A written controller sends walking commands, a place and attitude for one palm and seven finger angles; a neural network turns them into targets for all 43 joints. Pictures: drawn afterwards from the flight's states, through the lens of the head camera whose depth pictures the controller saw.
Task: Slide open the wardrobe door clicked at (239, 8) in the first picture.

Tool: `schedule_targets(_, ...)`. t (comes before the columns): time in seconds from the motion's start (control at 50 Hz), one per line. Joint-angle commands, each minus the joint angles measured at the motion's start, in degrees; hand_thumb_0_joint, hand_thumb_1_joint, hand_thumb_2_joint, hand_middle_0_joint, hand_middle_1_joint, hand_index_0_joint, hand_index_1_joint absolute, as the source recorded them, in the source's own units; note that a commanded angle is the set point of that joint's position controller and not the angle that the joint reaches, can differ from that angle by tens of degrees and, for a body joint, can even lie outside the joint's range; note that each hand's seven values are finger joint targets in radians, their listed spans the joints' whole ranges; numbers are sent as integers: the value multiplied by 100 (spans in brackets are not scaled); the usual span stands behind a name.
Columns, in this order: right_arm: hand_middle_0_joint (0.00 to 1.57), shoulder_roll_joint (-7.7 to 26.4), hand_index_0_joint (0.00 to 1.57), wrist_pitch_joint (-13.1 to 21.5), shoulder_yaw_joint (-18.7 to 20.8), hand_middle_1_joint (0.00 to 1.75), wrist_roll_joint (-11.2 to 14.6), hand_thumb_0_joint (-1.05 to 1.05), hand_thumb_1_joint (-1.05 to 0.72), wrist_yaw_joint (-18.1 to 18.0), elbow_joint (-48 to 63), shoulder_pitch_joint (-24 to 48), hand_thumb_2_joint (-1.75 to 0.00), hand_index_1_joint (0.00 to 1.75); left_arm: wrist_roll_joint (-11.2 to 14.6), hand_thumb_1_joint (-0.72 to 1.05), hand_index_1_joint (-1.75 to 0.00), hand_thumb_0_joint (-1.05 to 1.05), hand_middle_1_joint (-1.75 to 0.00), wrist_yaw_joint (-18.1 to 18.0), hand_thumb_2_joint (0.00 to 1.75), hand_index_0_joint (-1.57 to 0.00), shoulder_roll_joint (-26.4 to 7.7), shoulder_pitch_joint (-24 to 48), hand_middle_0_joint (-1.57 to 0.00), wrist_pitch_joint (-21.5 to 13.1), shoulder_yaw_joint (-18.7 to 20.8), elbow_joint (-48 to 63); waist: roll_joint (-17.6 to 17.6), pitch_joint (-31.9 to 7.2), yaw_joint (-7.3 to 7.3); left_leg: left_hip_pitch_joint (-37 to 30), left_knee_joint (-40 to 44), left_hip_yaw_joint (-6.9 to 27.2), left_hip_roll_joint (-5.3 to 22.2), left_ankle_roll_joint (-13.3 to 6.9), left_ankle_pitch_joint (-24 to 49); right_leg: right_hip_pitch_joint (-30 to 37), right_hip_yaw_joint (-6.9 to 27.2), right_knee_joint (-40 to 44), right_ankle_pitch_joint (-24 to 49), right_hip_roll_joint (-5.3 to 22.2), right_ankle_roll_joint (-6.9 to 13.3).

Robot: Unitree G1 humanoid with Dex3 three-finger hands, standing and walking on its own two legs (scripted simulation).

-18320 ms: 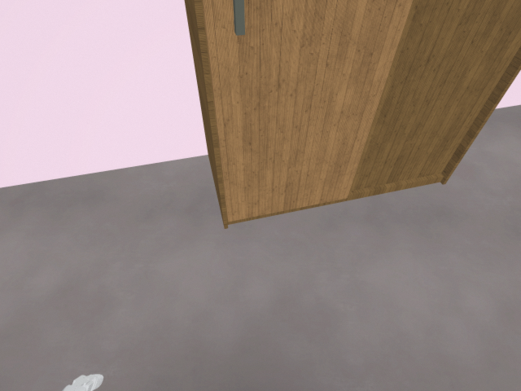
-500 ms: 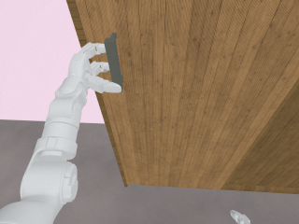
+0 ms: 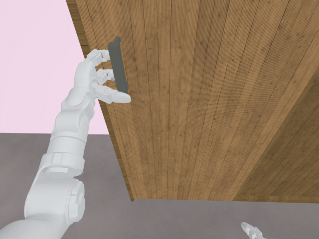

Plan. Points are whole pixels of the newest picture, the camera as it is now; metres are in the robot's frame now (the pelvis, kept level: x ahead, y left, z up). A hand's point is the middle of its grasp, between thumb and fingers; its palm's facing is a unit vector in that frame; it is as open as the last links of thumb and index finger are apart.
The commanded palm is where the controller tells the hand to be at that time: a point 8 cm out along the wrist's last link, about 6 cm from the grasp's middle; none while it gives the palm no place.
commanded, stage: slide the fingers in behind the handle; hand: left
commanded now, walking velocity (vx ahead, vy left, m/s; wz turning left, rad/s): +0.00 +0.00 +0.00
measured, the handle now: (120, 68) +0.48 +0.12 +0.21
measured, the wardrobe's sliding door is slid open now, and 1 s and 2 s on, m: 0.00 0.00 0.00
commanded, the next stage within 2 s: move the hooked fingers beside the handle in 0.62 s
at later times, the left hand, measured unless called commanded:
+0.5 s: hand (118, 79) +0.42 +0.11 +0.22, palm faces +0.00 -1.00 +0.02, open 14.0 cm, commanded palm +0.39 +0.16 +0.21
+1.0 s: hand (122, 80) +0.42 +0.10 +0.22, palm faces +0.00 -1.00 +0.00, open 14.3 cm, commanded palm +0.39 +0.15 +0.21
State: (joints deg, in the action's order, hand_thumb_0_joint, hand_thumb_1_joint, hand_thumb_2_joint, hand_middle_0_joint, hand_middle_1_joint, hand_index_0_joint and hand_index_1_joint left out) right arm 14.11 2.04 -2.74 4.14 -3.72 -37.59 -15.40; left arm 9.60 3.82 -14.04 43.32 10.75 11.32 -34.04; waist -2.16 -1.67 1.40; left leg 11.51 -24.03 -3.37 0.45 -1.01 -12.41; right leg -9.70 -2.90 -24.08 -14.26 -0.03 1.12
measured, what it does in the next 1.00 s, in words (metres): stands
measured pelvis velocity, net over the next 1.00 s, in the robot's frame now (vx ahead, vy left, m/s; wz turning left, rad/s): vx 0.00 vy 0.00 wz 0.02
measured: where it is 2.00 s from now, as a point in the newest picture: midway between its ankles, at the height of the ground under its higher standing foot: outside the picture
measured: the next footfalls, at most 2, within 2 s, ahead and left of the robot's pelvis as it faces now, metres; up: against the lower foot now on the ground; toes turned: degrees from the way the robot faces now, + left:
none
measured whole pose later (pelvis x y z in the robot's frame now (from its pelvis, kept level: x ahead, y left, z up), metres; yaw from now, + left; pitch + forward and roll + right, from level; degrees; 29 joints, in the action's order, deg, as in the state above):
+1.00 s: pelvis +0.00 +0.00 +0.00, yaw +1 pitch -1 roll +0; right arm 13.4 -0.4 -2.7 3.3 -3.2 -37.7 -12.2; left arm 9.5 -1.1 -9.4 41.3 16.7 6.8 -26.1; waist -2.5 -2.0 0.1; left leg 9.9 -23.1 -2.3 0.1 -0.8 -12.2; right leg -7.7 -3.8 -23.2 -14.5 0.2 1.3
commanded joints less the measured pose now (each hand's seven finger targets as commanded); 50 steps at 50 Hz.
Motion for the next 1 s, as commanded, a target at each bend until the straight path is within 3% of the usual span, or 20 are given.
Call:
schedule_targets(0.0, 20, 659, 20, 239, 254, 30, 17, 0, -90, -94, 858, 613, -90, 30, 69, -50, -120, 0, -120, 11, 30, -30, -944, 2994, -30, -250, 34, 1736, 250, -1683, -34, -1001, 83, 303, -44, -201, 1378, 163, 105, 273, 1743, -70, 29)
schedule_targets(0.02, 20, 646, 20, 246, 249, 30, 11, 0, -90, -90, 848, 616, -90, 30, 73, -50, -120, 0, -120, 4, 30, -30, -790, 3040, -30, -207, -80, 1784, 207, -1673, -16, -1041, 70, 329, -43, -188, 1381, 96, 91, 269, 1714, -76, 36)
schedule_targets(0.06, 20, 675, 20, 230, 270, 30, 2, 0, -90, -92, 831, 632, -90, 30, 93, -50, -120, 0, -120, -47, 30, -30, -846, 2870, -30, -138, 7, 1805, 293, -1706, -48, -1086, 72, 344, -44, -182, 1420, 127, 72, 291, 1672, -96, 45)
schedule_targets(0.1, 20, 632, 20, 228, 242, 30, 2, 0, -90, -84, 810, 674, -90, 30, 109, -50, -120, 0, -120, -65, 30, -30, -583, 2989, -30, -65, -208, 1862, 196, -1577, 1, -1078, 85, 373, -44, -165, 1342, 4, 65, 292, 1588, -88, 49)
schedule_targets(0.2, 20, 644, 20, 150, 237, 30, -23, 0, -90, -108, 762, 699, -90, 30, 85, -50, -120, 0, -120, -202, 30, -30, -758, 2902, -30, 72, -18, 1661, 531, -1523, -31, -960, 118, 365, -51, -182, 1251, 73, 85, 340, 1531, -78, 27)
schedule_targets(0.24, 20, 600, 20, 140, 218, 30, -31, 0, -90, -102, 775, 694, -90, 30, 53, -50, -120, 0, -120, -232, 30, -30, -511, 3075, -30, 71, -237, 1683, 342, -1535, 11, -996, 105, 362, -66, -172, 1260, 19, 80, 324, 1540, -70, 33)
schedule_targets(0.26, 20, 640, 20, 115, 242, 30, -40, 0, -90, -105, 746, 671, -90, 30, 37, -50, -120, 0, -120, -275, 30, -30, -766, 2921, -30, 50, -6, 1537, 388, -1549, -40, -994, 118, 370, -47, -169, 1296, 77, 85, 346, 1525, -76, 39)
schedule_targets(0.32, 20, 615, 20, 99, 223, 30, -52, 0, -90, -108, 772, 675, -90, 30, 50, -50, -120, 0, -120, -282, 30, -30, -726, 3089, -30, -10, -43, 1627, 506, -1633, -16, -956, 132, 360, -59, -175, 1283, 172, 99, 329, 1603, -64, 29)
schedule_targets(0.36, 20, 618, 20, 88, 229, 30, -63, 0, -90, -92, 806, 706, -90, 30, 48, -50, -120, 0, -120, -287, 30, -30, -808, 2833, -30, -59, 74, 1601, 373, -1678, -107, -962, 113, 324, -65, -181, 1413, 276, 118, 326, 1739, -58, 38)
schedule_targets(0.46, 20, 621, 20, 59, 256, 30, -52, 0, -90, -62, 868, 741, -90, 30, 50, -50, -120, 0, -120, -235, 30, -30, -745, 2541, -30, -71, 48, 1838, 459, -1792, -143, -985, 97, 284, -56, -178, 1639, 446, 100, 283, 2047, -63, 35)
schedule_targets(0.5, 20, 579, 20, 58, 237, 30, -32, 0, -90, -51, 900, 783, -90, 30, 62, -50, -120, 0, -120, -214, 30, -30, -432, 2635, -30, -2, -239, 2034, 370, -1698, -85, -1010, 102, 290, -57, -175, 1626, 357, 82, 280, 2047, -64, 32)
schedule_targets(0.6, 20, 580, 20, 71, 254, 30, -45, 0, -90, -45, 829, 791, -90, 30, 71, -50, -120, 0, -120, -324, 30, -30, -304, 2792, -30, 134, -333, 2239, 362, -1708, -46, -1134, 85, 340, -52, -162, 1615, 235, 60, 292, 1911, -90, 43)
schedule_targets(0.64, 20, 552, 20, 95, 254, 30, -57, 0, -90, -23, 835, 800, -90, 30, 54, -50, -120, 0, -120, -345, 30, -30, 5, 2862, -30, 137, -589, 2389, 245, -1720, -6, -1245, 68, 373, -44, -146, 1680, 132, 39, 270, 1891, -99, 59)
schedule_targets(0.66, 20, 578, 20, 93, 277, 30, -67, 0, -90, -20, 828, 800, -90, 30, 53, -50, -120, 0, -120, -371, 30, -30, -68, 2720, -30, 110, -517, 2422, 387, -1821, -50, -1294, 61, 376, -37, -148, 1797, 233, 27, 263, 1961, -108, 62)
schedule_targets(0.72, 20, 542, 20, 102, 245, 30, -57, 0, -90, -18, 782, 821, -90, 30, 63, -50, -120, 0, -120, -372, 30, -30, 298, 2931, -30, 170, -850, 2337, 348, -1633, 47, -1271, 65, 391, -40, -143, 1603, 39, 27, 284, 1827, -109, 48)
schedule_targets(0.74, 20, 558, 20, 103, 256, 30, -62, 0, -90, -24, 740, 786, -90, 30, 31, -50, -120, 0, -120, -387, 30, -30, 220, 3077, -30, 163, -830, 2335, 342, -1638, 81, -1297, 69, 411, -38, -136, 1571, -3, 22, 291, 1765, -115, 54)
schedule_targets(0.82, 20, 570, 20, 73, 250, 30, -89, 0, -90, -56, 734, 804, -90, 30, 32, -50, -120, 0, -120, -392, 30, -30, -158, 2891, -30, 174, -457, 2175, 468, -1779, -27, -1216, 71, 373, -67, -160, 1643, 205, 53, 278, 1914, -95, 48)
schedule_targets(0.86, 20, 566, 20, 42, 248, 30, -90, 0, -90, -33, 764, 818, -90, 30, 27, -50, -120, 0, -120, -383, 30, -30, -141, 2678, -30, 155, -436, 2124, 310, -1775, -91, -1206, 64, 370, -76, -142, 1790, 276, 32, 256, 2029, -85, 65)
schedule_targets(0.96, 20, 568, 20, 0, 243, 30, -95, 0, -90, -17, 854, 878, -90, 30, 27, -50, -120, 0, -120, -371, 30, -30, -204, 2511, -30, 111, -376, 2258, 481, -1764, -126, -1161, 89, 334, -80, -163, 1853, 417, 30, 250, 2193, -80, 53)
schedule_targets(0.98, 20, 565, 20, -13, 243, 30, -96, 0, -90, -12, 872, 883, -90, 30, 38, -50, -120, 0, -120, -379, 30, -30, -386, 2528, -30, 95, -207, 2401, 418, -1871, -156, -1177, 84, 337, -82, -162, 1919, 495, 52, 242, 2280, -69, 62)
